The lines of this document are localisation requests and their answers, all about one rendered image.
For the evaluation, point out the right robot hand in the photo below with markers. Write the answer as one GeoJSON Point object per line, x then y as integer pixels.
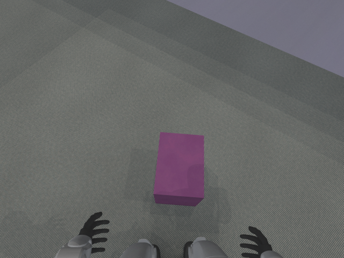
{"type": "Point", "coordinates": [260, 240]}

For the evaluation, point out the robot left forearm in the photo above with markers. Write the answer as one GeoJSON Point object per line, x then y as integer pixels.
{"type": "Point", "coordinates": [78, 247]}

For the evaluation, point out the left robot shin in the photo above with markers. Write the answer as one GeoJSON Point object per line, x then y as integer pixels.
{"type": "Point", "coordinates": [144, 240]}

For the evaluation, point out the robot left thigh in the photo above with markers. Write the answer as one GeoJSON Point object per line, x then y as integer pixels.
{"type": "Point", "coordinates": [139, 250]}

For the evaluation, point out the carton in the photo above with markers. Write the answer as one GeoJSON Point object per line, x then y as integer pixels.
{"type": "Point", "coordinates": [179, 178]}

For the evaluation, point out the left robot hand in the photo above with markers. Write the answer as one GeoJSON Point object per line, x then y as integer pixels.
{"type": "Point", "coordinates": [88, 227]}

